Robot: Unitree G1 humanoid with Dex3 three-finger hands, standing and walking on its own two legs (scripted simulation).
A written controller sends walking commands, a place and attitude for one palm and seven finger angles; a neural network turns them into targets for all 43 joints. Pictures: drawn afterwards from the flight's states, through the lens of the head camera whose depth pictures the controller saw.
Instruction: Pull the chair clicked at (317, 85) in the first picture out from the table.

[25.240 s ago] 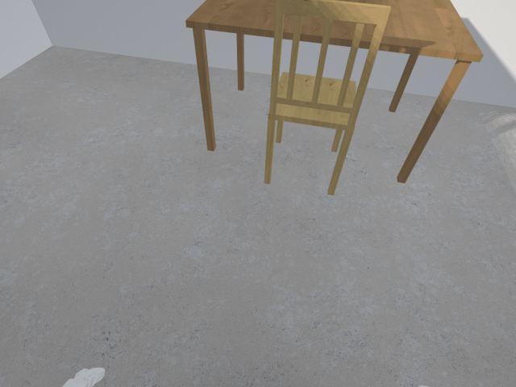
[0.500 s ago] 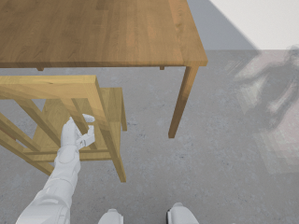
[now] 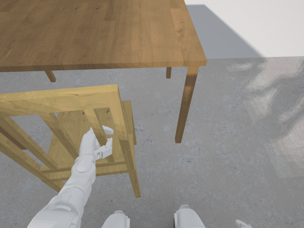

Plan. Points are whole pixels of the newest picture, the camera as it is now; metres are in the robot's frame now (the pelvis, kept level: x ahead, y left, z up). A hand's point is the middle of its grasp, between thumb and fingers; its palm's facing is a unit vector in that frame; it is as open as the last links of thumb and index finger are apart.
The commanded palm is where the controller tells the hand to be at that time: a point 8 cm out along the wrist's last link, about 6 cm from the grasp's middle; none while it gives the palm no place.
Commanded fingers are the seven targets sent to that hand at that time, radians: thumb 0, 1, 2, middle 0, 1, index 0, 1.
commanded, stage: step backward, pulling the chair out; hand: left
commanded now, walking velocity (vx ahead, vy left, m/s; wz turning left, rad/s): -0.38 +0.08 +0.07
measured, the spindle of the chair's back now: (67, 142) +0.37 +0.27 -0.03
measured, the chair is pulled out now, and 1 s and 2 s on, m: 0.19 0.34 0.69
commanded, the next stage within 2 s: stop walking, hand still on the chair in 1.52 s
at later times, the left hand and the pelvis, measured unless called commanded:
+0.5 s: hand (108, 163) +0.30 +0.13 -0.03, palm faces +0.02 -0.98 -0.19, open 5.3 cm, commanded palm +0.30 +0.18 -0.03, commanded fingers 0.00 0.90 0.90 -0.50 -1.45 -0.50 -1.45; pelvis -0.06 +0.01 +0.00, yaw -3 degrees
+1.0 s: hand (112, 200) +0.20 +0.10 -0.03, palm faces +0.00 -0.98 -0.20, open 5.6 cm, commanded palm +0.19 +0.16 -0.03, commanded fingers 0.00 0.90 0.90 -0.50 -1.45 -0.50 -1.45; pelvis -0.17 -0.02 +0.03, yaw -5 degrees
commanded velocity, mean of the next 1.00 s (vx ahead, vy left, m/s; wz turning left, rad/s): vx -0.38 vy -0.02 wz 0.13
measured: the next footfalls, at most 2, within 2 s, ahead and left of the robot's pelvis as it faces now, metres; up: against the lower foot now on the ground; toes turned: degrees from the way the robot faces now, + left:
left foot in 0.54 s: +0.02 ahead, +0.13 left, +0.00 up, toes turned -6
right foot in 0.88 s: -0.14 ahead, -0.13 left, +0.00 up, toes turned -4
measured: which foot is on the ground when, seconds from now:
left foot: down 0.00-0.40, up 0.42-0.52, down 0.54-0.92, up 0.94-1.00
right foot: down 0.00-0.56, up 0.58-0.86, down 0.88-1.00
